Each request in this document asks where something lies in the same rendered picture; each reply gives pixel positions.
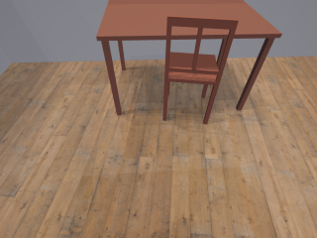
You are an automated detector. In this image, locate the chair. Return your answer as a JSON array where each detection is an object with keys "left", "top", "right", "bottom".
[{"left": 162, "top": 15, "right": 239, "bottom": 125}]

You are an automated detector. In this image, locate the table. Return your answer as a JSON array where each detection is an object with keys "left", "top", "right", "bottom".
[{"left": 96, "top": 0, "right": 282, "bottom": 116}]

